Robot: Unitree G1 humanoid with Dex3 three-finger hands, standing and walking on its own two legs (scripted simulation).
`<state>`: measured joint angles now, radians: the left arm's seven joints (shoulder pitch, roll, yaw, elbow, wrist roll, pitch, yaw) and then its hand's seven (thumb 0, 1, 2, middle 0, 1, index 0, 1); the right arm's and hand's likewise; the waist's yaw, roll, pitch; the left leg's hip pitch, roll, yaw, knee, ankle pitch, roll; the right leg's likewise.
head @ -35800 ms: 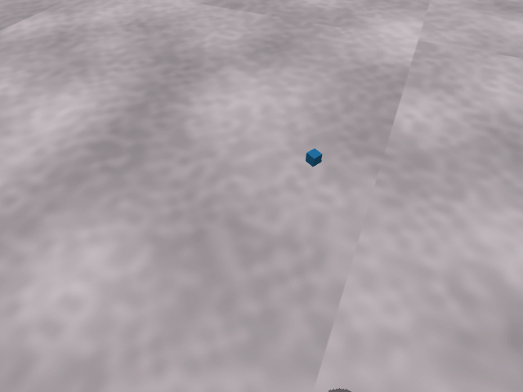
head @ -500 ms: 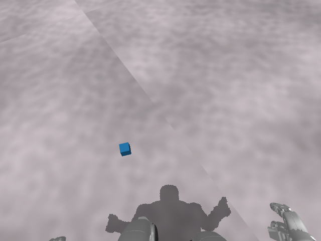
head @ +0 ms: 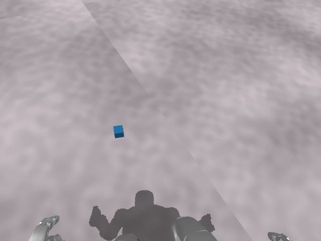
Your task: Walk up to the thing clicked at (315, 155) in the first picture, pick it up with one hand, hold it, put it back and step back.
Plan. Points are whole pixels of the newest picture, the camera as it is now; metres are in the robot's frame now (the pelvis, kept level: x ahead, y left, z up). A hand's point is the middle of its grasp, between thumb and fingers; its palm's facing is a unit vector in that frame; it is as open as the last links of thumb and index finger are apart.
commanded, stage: step back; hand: left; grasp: from above
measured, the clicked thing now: (118, 131) +0.81 +0.24 -0.74
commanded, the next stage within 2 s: stand in 1.72 s
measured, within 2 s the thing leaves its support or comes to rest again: neither
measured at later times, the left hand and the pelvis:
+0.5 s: hand out of the picture -0.09 +0.23 -0.14, palm faces +0.00 -0.91 -0.42, open 7.4 cm; pelvis -0.18 -0.04 -0.01, yaw +0 degrees
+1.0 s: hand out of the picture -0.21 +0.20 -0.16, palm faces +0.05 -0.94 -0.34, open 7.3 cm; pelvis -0.25 -0.06 -0.01, yaw +1 degrees
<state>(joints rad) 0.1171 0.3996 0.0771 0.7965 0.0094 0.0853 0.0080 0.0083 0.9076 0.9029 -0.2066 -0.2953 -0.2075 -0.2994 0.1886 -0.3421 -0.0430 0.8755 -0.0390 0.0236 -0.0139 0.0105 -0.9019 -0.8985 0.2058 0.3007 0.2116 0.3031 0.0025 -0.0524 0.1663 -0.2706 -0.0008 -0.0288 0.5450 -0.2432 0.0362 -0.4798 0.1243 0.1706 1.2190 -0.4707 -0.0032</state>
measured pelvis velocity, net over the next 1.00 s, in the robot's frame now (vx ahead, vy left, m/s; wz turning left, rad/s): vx -0.25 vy -0.06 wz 0.02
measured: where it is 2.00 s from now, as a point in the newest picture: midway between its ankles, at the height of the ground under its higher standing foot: outside the picture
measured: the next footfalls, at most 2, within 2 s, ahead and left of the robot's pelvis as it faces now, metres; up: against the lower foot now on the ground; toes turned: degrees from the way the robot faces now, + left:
right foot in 0.24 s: -0.09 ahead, -0.15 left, +0.00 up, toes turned -2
left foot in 0.60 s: -0.18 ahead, +0.07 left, +0.00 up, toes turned +2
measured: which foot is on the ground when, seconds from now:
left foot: down 0.00-0.28, up 0.30-0.58, down 0.60-1.00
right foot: up 0.00-0.22, down 0.24-0.62, up 0.64-0.86, down 0.88-1.00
